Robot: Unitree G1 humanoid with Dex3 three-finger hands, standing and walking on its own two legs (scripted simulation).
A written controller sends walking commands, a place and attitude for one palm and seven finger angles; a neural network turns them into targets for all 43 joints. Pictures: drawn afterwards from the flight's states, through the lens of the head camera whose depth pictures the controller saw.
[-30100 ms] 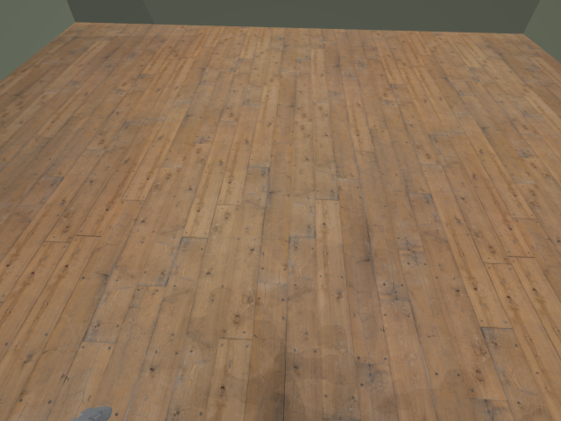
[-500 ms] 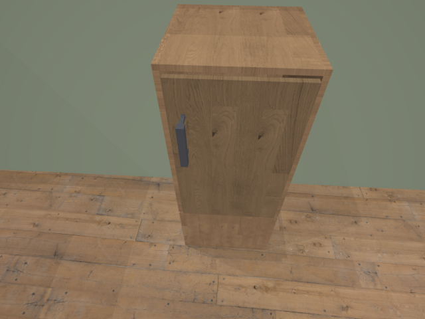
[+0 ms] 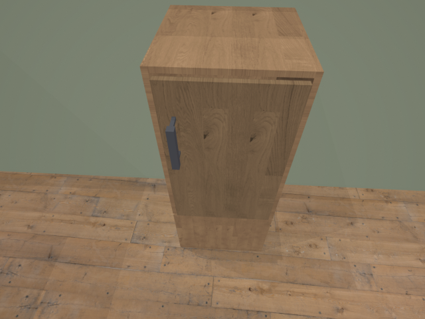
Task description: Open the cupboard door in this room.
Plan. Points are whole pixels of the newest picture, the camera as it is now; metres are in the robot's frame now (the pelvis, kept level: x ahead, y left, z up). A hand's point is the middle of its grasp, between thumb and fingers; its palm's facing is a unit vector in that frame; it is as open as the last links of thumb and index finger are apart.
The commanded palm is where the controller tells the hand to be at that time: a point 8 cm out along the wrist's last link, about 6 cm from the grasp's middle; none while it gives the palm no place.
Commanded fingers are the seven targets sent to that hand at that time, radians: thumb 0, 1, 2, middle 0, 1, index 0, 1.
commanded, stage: look again from close up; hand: left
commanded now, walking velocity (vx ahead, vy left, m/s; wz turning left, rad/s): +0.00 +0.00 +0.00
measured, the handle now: (174, 143) +0.53 +0.13 +0.00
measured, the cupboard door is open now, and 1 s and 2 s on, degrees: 0 0 0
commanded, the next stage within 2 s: raise the hand with hooked fingers in 0.54 s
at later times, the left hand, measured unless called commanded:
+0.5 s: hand out of the picture +0.00 +0.16 -0.17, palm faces +0.03 -0.98 -0.20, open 7.3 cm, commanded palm none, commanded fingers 0.00 0.90 0.90 -0.20 -0.30 -0.20 -0.30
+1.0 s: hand (127, 296) +0.17 +0.17 -0.04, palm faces -0.08 -1.00 +0.03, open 8.2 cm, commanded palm +0.13 +0.25 -0.05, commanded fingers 0.00 0.46 0.71 -0.23 -0.58 -0.23 -0.58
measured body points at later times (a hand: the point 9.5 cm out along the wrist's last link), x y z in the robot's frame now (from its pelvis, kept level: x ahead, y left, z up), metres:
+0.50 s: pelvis +0.00 -0.01 +0.00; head +0.01 -0.01 +0.45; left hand +0.00 +0.21 -0.16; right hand -0.01 -0.22 -0.16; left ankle -0.03 +0.11 -0.74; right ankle +0.00 -0.07 -0.74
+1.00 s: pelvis -0.04 +0.01 -0.07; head -0.01 +0.02 +0.38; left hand +0.17 +0.22 -0.04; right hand +0.20 -0.25 -0.10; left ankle -0.03 +0.12 -0.74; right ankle +0.00 -0.07 -0.74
